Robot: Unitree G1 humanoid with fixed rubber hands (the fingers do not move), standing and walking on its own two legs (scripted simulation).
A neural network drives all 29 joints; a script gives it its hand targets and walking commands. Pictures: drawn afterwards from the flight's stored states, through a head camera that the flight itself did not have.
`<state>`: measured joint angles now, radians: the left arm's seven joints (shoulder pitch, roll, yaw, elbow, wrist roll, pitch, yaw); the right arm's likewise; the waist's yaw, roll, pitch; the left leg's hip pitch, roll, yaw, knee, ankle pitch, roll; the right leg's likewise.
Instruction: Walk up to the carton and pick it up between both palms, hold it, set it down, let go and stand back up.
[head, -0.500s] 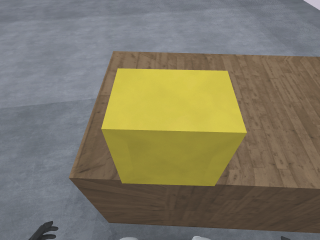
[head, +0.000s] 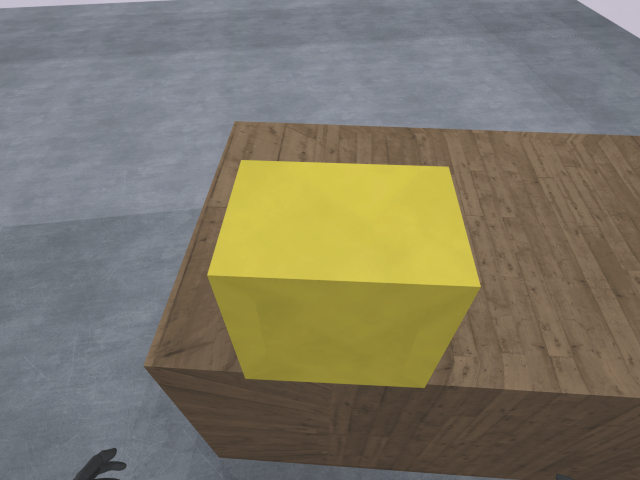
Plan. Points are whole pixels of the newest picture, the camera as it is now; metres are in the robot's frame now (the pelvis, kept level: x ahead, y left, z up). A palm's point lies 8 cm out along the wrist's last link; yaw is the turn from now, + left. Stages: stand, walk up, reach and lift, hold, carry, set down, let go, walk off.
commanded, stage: walk up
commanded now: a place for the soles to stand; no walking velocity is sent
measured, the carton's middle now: (338, 281) +0.38 +0.00 +0.01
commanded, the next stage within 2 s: stand in 0.30 s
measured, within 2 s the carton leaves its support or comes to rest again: neither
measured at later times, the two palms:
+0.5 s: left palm out of the picture +0.11 +0.30 -0.09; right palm out of the picture +0.10 -0.31 -0.09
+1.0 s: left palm (114, 455) +0.16 +0.27 -0.06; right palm out of the picture +0.15 -0.29 -0.06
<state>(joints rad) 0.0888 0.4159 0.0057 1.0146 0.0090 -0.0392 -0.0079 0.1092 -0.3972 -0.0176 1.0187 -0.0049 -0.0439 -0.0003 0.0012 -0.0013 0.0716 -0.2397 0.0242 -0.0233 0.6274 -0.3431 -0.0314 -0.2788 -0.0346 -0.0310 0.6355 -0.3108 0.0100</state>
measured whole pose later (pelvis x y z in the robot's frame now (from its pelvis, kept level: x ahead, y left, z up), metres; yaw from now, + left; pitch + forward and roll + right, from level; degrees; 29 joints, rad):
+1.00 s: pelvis +0.00 -0.01 +0.01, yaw -1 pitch -6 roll -1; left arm 0.16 0.31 0.09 0.38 0.04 0.42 0.03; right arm 0.13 -0.30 -0.11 0.78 0.00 -0.13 0.06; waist 0.02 -0.04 0.13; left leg -0.13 0.07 0.00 0.55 -0.32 -0.05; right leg -0.16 -0.01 -0.04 0.54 -0.27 0.00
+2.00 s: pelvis +0.02 +0.01 +0.02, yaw -2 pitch -6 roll -1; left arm 0.36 0.23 -0.02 0.35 -0.13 -0.22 0.06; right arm 0.32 -0.25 -0.06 0.48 0.20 -0.34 0.08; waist 0.02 0.00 0.05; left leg -0.01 0.05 0.04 0.37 -0.25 -0.02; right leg -0.05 -0.02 0.00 0.33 -0.19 0.03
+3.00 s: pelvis +0.01 +0.01 +0.02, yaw -3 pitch -3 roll -1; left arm -0.03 0.30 0.14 -0.07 -0.24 0.42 0.02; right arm -0.03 -0.38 -0.08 0.06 0.37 0.22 -0.01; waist 0.02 0.01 0.05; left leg -0.05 0.05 0.04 0.33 -0.22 -0.03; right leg -0.09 0.00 0.04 0.30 -0.15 0.02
